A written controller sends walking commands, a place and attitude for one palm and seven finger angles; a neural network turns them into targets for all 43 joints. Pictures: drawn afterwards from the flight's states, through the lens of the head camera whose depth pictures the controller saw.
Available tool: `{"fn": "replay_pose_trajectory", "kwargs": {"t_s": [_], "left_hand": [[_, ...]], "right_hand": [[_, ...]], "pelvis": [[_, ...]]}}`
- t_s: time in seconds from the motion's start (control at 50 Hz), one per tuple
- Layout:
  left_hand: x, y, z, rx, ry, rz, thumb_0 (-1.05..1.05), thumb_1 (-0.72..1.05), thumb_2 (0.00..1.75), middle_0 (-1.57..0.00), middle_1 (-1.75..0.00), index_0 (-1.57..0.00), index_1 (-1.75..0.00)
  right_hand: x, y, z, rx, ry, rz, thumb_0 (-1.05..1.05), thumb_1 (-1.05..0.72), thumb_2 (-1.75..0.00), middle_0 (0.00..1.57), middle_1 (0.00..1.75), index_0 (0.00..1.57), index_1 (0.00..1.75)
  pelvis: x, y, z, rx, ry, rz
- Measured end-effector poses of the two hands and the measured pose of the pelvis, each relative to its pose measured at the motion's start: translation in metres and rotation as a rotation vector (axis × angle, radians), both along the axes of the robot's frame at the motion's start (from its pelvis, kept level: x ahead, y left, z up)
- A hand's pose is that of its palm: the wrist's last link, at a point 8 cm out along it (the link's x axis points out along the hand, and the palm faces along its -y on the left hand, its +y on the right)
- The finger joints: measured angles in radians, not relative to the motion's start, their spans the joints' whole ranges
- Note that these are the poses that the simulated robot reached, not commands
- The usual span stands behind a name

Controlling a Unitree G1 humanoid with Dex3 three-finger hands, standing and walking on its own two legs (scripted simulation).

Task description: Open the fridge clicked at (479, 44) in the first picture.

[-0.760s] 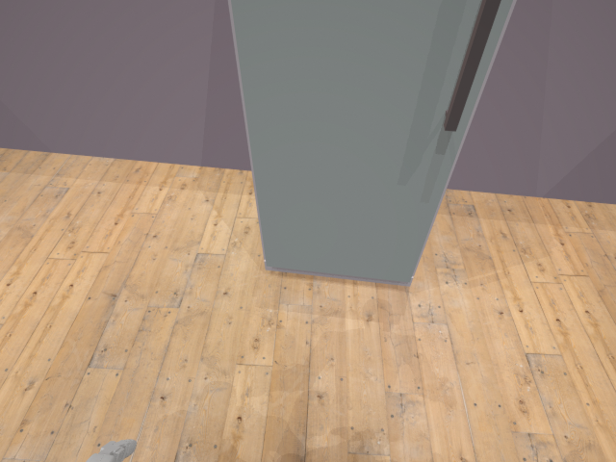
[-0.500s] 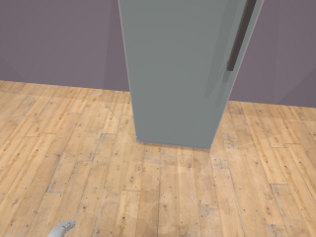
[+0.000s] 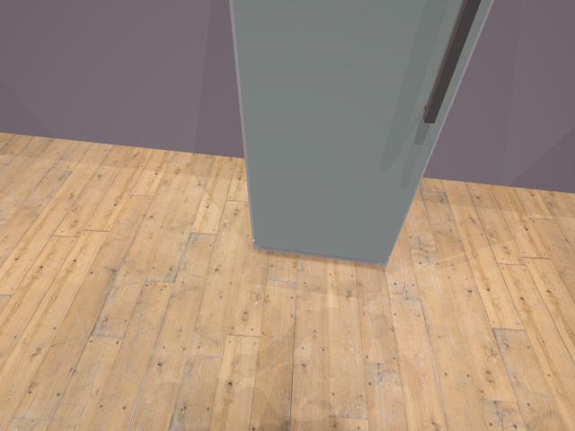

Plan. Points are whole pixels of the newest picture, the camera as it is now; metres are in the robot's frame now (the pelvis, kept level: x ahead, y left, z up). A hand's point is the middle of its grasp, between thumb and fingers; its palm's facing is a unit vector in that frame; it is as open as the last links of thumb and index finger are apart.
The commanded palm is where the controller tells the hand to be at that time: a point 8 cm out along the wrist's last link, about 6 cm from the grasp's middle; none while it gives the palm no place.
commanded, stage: stand and wait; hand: right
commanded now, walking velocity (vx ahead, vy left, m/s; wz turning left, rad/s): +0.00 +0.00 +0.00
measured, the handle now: (462, 18) +0.84 -0.30 +0.23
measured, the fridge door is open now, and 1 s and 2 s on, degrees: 0 0 0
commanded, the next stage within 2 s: look at it before walking up in 0.08 s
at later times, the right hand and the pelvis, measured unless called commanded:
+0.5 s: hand out of the picture +0.08 -0.24 -0.16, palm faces -0.04 +0.94 -0.34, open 7.4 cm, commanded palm none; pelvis +0.00 +0.01 +0.00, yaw +0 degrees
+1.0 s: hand out of the picture +0.06 -0.23 -0.17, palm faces +0.03 +0.96 -0.27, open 7.4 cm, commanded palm none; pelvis +0.02 -0.01 +0.00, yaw -2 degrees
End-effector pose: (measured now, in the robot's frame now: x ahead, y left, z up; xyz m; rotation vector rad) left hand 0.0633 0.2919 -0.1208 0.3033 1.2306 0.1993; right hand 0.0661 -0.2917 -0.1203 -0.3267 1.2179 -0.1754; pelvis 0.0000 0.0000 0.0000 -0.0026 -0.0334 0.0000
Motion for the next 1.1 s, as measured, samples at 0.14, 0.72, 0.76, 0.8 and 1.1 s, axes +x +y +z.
{"fn": "replay_pose_trajectory", "kwargs": {"t_s": [0.14,0.72,0.76,0.8,1.1], "left_hand": [[-0.003,-0.001,-0.002,-0.01,0.002,0.004,0.01,0.91,0.9,-0.2,-0.3,-0.2,-0.3],[0.017,0.006,0.005,0.005,-0.031,-0.008,0.01,0.91,0.9,-0.2,-0.3,-0.2,-0.3],[0.018,0.006,0.005,0.005,-0.031,-0.009,0.01,0.91,0.9,-0.2,-0.3,-0.2,-0.3],[0.018,0.006,0.005,0.004,-0.031,-0.009,0.01,0.91,0.9,-0.2,-0.3,-0.2,-0.3],[0.009,-0.061,-0.007,-0.052,0.101,-0.034,0.01,0.91,0.9,-0.2,-0.3,-0.2,-0.3]], "right_hand": [[0.004,0.003,0.002,0.0,-0.013,0.005,0.01,-0.9,-0.9,0.2,0.3,0.2,0.3],[0.01,0.007,0.002,0.003,-0.015,0.002,0.01,-0.9,-0.9,0.2,0.3,0.2,0.3],[0.01,0.007,0.002,0.002,-0.014,0.001,0.01,-0.9,-0.9,0.2,0.3,0.2,0.3],[0.01,0.006,0.002,0.001,-0.014,0.001,0.01,-0.9,-0.9,0.2,0.3,0.2,0.3],[-0.048,0.007,-0.029,0.13,0.089,-0.153,0.0,-0.9,-0.9,0.2,0.3,0.2,0.3]], "pelvis": [[-0.001,0.002,0.001,-0.001,0.001,0.001],[0.005,0.006,0.002,0.0,0.003,0.003],[0.005,0.006,0.002,0.0,0.002,0.003],[0.005,0.006,0.002,0.001,0.001,0.003],[0.038,-0.035,-0.004,0.025,0.008,-0.066]]}}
